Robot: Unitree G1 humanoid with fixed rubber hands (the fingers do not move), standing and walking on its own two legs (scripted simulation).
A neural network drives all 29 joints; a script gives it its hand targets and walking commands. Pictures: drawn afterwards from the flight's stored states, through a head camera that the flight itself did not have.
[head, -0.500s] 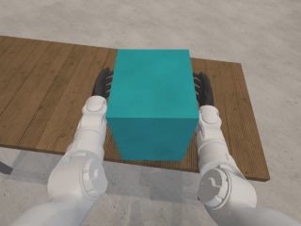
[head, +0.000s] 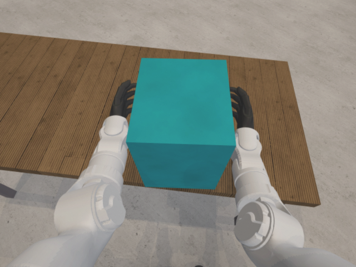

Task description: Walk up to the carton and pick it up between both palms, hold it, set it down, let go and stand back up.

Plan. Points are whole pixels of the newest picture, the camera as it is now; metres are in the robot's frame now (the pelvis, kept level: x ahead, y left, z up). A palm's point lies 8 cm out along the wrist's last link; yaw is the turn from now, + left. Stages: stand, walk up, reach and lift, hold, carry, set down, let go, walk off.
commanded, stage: set down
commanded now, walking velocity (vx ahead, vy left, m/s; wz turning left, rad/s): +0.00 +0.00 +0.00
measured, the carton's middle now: (181, 129) +0.42 -0.01 -0.01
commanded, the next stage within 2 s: none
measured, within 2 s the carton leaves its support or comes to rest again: neither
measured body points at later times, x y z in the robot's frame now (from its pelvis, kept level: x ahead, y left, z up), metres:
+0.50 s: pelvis +0.00 +0.00 +0.00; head +0.08 +0.02 +0.44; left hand +0.45 +0.13 +0.04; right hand +0.42 -0.16 +0.05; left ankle -0.03 +0.11 -0.75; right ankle -0.02 -0.12 -0.75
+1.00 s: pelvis +0.00 +0.00 +0.00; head +0.09 +0.02 +0.44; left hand +0.45 +0.13 +0.04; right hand +0.42 -0.16 +0.05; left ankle -0.03 +0.11 -0.75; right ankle -0.02 -0.12 -0.75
